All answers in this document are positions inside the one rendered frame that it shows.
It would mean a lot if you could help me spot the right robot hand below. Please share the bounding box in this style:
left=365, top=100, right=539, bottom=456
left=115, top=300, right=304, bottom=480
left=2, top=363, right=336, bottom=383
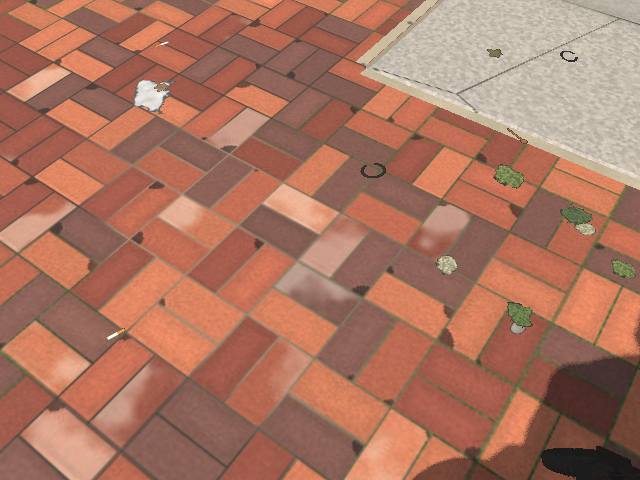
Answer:
left=541, top=446, right=640, bottom=480

